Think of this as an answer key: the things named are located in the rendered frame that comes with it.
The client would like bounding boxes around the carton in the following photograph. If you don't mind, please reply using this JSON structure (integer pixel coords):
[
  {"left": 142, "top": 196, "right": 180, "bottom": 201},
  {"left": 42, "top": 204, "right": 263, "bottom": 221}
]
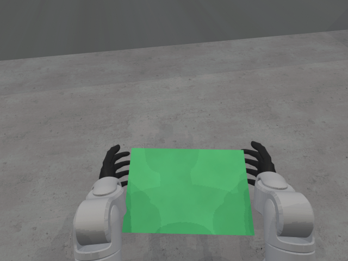
[{"left": 122, "top": 148, "right": 254, "bottom": 235}]

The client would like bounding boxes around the right robot hand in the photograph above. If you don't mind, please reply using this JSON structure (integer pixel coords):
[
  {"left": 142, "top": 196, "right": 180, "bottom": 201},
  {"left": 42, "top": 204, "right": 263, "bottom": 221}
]
[{"left": 241, "top": 141, "right": 276, "bottom": 185}]

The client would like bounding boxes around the left robot hand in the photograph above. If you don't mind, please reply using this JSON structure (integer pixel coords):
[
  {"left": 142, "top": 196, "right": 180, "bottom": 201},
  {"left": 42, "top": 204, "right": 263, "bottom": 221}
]
[{"left": 99, "top": 145, "right": 130, "bottom": 187}]

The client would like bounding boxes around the right robot forearm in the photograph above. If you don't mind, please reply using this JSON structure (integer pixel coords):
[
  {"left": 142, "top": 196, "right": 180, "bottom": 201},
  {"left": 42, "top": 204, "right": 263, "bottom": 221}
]
[{"left": 253, "top": 171, "right": 316, "bottom": 261}]

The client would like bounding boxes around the left robot forearm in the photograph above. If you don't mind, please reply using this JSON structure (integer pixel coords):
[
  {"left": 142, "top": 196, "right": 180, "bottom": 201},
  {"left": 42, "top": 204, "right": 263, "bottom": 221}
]
[{"left": 73, "top": 177, "right": 127, "bottom": 261}]

